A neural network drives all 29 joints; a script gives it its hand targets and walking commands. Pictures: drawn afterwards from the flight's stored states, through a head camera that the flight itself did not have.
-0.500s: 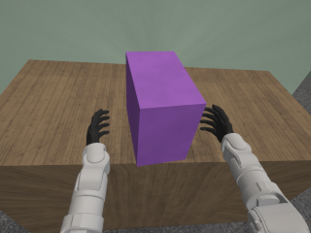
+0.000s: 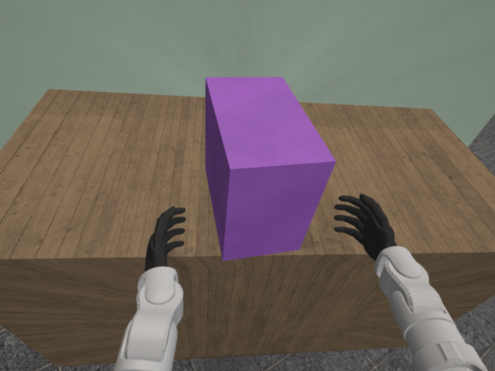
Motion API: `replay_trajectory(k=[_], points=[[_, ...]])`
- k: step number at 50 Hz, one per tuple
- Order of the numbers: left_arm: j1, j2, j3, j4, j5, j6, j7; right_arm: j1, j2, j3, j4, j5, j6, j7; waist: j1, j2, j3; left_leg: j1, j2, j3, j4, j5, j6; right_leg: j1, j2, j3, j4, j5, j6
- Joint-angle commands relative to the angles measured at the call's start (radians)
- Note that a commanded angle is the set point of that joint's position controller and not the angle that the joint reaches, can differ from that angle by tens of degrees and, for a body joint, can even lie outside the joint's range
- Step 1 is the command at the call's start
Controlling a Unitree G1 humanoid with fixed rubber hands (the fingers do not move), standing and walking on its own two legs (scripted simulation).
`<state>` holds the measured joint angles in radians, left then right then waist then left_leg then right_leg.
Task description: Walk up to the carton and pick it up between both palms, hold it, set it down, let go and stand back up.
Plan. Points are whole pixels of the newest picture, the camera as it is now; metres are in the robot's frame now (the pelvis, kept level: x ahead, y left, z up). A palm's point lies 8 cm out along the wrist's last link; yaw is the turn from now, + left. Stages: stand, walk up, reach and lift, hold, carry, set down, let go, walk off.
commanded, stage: set down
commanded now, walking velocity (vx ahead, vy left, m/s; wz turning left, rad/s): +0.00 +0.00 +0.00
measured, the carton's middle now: (253, 165) +0.49 +0.02 +0.06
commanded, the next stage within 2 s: none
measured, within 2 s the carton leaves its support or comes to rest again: neither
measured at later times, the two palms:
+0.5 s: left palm (148, 301) +0.21 +0.17 +0.04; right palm (399, 290) +0.25 -0.21 +0.05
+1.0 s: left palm (130, 305) +0.21 +0.20 +0.00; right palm (377, 296) +0.25 -0.20 +0.01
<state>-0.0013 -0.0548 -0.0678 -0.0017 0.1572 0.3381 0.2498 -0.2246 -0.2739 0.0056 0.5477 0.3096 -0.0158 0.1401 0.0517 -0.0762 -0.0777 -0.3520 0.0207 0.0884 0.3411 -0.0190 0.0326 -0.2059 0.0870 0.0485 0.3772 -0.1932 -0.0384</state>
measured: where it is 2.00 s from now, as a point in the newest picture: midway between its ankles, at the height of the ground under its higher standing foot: outside the picture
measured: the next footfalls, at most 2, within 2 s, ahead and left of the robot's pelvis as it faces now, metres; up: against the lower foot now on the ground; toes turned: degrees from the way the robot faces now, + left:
none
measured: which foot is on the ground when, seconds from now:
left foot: down 0.00-1.00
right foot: down 0.00-1.00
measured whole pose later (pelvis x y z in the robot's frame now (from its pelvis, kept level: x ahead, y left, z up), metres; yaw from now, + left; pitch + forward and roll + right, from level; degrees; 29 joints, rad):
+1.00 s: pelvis +0.02 +0.04 +0.00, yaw +1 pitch +2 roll -2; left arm 0.32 -0.02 -0.13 -0.11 0.15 0.27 0.25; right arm 0.14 -0.33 -0.03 0.42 0.32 -0.08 0.25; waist 0.05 -0.08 -0.02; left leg -0.35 -0.04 0.09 0.37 -0.08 0.04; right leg -0.18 0.03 0.05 0.38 -0.24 -0.02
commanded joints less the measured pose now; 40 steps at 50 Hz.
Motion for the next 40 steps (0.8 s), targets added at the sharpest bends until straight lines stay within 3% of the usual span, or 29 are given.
replay_trajectory(k=[1, 8, 9, 14, 15, 18, 19, 20, 22, 24, 25, 28, 29, 31, 32, 33, 35, 39, 40], points=[[-0.066, -0.063, -0.181, -0.413, -0.137, -0.04, 0.039, 0.002, -0.302, -0.096, -0.313, 0.049, -0.07, 0.04, -0.095, 0.019, -0.149, 0.593, 0.095, -0.237, -0.033, -0.168, -0.013, -0.235, -0.114, 0.011, -0.092, -0.044, -0.002], [0.082, -0.054, -0.19, -0.407, -0.127, -0.054, 0.035, 0.155, -0.285, -0.074, -0.373, 0.056, -0.075, 0.04, -0.089, -0.015, -0.082, 0.598, 0.085, -0.22, -0.014, -0.153, -0.007, -0.25, -0.154, 0.063, -0.131, -0.106, 0.002], [0.107, -0.049, -0.184, -0.388, -0.116, -0.051, 0.028, 0.188, -0.283, -0.06, -0.365, 0.054, -0.071, 0.035, -0.09, -0.042, -0.076, 0.64, 0.079, -0.228, 0.003, -0.142, -0.007, -0.272, -0.171, 0.076, -0.147, -0.129, -0.002], [0.167, -0.032, -0.179, -0.433, -0.102, -0.055, 0.019, 0.265, -0.294, -0.057, -0.432, 0.065, -0.069, 0.03, -0.079, -0.045, -0.056, 0.695, 0.068, -0.225, 0.016, -0.116, -0.02, -0.309, -0.185, 0.077, -0.173, -0.136, -0.008], [0.2, -0.035, -0.185, -0.487, -0.101, -0.061, 0.026, 0.3, -0.301, -0.063, -0.454, 0.068, -0.075, 0.033, -0.079, -0.03, -0.057, 0.694, 0.071, -0.227, 0.011, -0.092, -0.027, -0.301, -0.173, 0.065, -0.167, -0.107, -0.008], [0.19, -0.01, -0.179, -0.479, -0.1, -0.081, 0.028, 0.319, -0.291, -0.067, -0.476, 0.056, -0.081, 0.033, -0.059, -0.016, -0.048, 0.675, 0.063, -0.217, 0.021, -0.12, -0.032, -0.328, -0.177, 0.068, -0.172, -0.15, -0.01], [0.201, -0.013, -0.185, -0.423, -0.096, -0.078, 0.022, 0.324, -0.291, -0.067, -0.441, 0.039, -0.077, 0.031, -0.072, -0.03, -0.013, 0.664, 0.059, -0.211, 0.026, -0.137, -0.028, -0.339, -0.181, 0.073, -0.176, -0.178, -0.009], [0.167, -0.004, -0.183, -0.451, -0.099, -0.085, 0.026, 0.301, -0.3, -0.079, -0.481, 0.047, -0.082, 0.033, -0.063, -0.038, -0.042, 0.694, 0.055, -0.222, 0.042, -0.147, -0.03, -0.386, -0.193, 0.078, -0.181, -0.215, -0.017], [0.183, -0.007, -0.172, -0.402, -0.091, -0.079, 0.012, 0.326, -0.292, -0.057, -0.461, 0.051, -0.078, 0.028, -0.063, -0.073, -0.005, 0.748, 0.037, -0.233, 0.099, -0.143, -0.029, -0.498, -0.232, 0.109, -0.206, -0.317, -0.039], [0.194, -0.007, -0.172, -0.371, -0.089, -0.069, 0.005, 0.361, -0.294, -0.06, -0.424, 0.049, -0.068, 0.028, -0.068, -0.071, 0.008, 0.785, 0.027, -0.24, 0.126, -0.144, -0.036, -0.565, -0.253, 0.116, -0.219, -0.361, -0.051], [0.175, 0.01, -0.155, -0.384, -0.09, -0.074, 0.004, 0.346, -0.281, -0.05, -0.461, 0.052, -0.074, 0.026, -0.052, -0.085, -0.005, 0.794, 0.022, -0.238, 0.136, -0.139, -0.032, -0.575, -0.258, 0.117, -0.219, -0.366, -0.051], [0.189, 0.001, -0.149, -0.3, -0.069, -0.048, -0.02, 0.362, -0.293, -0.052, -0.38, 0.042, -0.058, 0.025, -0.064, -0.117, 0.033, 0.85, 0.017, -0.254, 0.154, -0.168, -0.036, -0.653, -0.271, 0.113, -0.235, -0.407, -0.063], [0.167, 0.009, -0.14, -0.346, -0.067, -0.054, -0.013, 0.337, -0.3, -0.055, -0.41, 0.048, -0.063, 0.031, -0.045, -0.096, 0.016, 0.847, 0.021, -0.253, 0.144, -0.16, -0.042, -0.647, -0.261, 0.097, -0.225, -0.385, -0.063], [0.214, -0.004, -0.154, -0.34, -0.056, -0.043, -0.01, 0.365, -0.305, -0.059, -0.372, 0.047, -0.056, 0.044, -0.052, -0.054, 0.043, 0.84, 0.031, -0.258, 0.119, -0.178, -0.051, -0.628, -0.238, 0.069, -0.208, -0.346, -0.061], [0.233, -0.014, -0.165, -0.258, -0.044, -0.029, -0.021, 0.366, -0.306, -0.072, -0.312, 0.028, -0.048, 0.045, -0.068, -0.054, 0.074, 0.813, 0.036, -0.258, 0.098, -0.22, -0.051, -0.611, -0.227, 0.059, -0.202, -0.333, -0.057], [0.212, 0.0, -0.155, -0.294, -0.045, -0.039, -0.018, 0.347, -0.307, -0.07, -0.343, 0.034, -0.055, 0.048, -0.057, -0.056, 0.048, 0.809, 0.041, -0.265, 0.087, -0.23, -0.052, -0.583, -0.219, 0.047, -0.184, -0.296, -0.052], [0.275, -0.023, -0.179, -0.272, -0.041, -0.041, -0.018, 0.406, -0.314, -0.095, -0.294, 0.021, -0.051, 0.063, -0.076, -0.018, 0.044, 0.783, 0.058, -0.269, 0.059, -0.252, -0.057, -0.523, -0.191, 0.022, -0.16, -0.233, -0.044], [0.298, -0.037, -0.19, -0.232, -0.047, -0.064, -0.017, 0.393, -0.329, -0.13, -0.265, 0.0, -0.064, 0.092, -0.079, -0.005, 0.01, 0.727, 0.09, -0.288, 0.005, -0.326, -0.062, -0.424, -0.148, -0.004, -0.131, -0.164, -0.03], [0.28, -0.023, -0.179, -0.248, -0.056, -0.083, -0.007, 0.372, -0.338, -0.139, -0.288, -0.001, -0.077, 0.103, -0.063, 0.009, -0.014, 0.672, 0.097, -0.276, -0.013, -0.333, -0.064, -0.375, -0.129, -0.014, -0.113, -0.141, -0.022]])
